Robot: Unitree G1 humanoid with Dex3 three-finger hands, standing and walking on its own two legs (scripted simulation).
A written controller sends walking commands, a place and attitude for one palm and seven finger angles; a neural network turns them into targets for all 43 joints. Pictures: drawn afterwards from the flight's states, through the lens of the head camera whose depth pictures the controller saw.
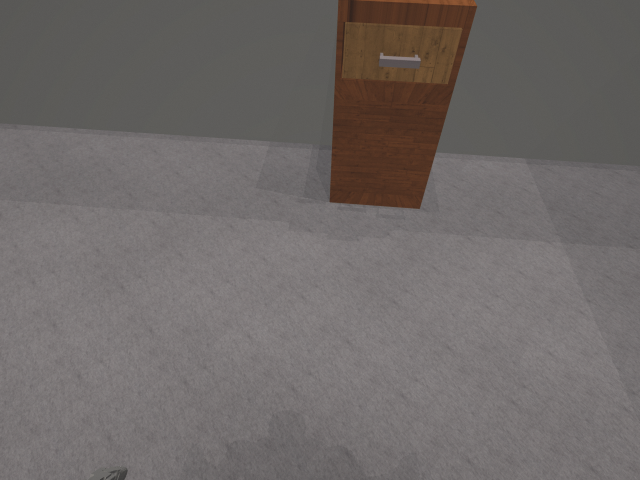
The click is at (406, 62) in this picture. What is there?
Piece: drawer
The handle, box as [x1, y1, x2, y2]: [379, 53, 420, 68]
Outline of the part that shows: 380,53 379,66 418,68 420,59 417,57 417,55 413,57 383,56 382,53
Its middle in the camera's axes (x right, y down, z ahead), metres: +0.26 -0.60 +1.28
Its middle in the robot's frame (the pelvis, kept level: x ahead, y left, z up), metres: +1.36 -0.19 -0.07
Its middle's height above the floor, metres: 0.70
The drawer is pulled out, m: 0.00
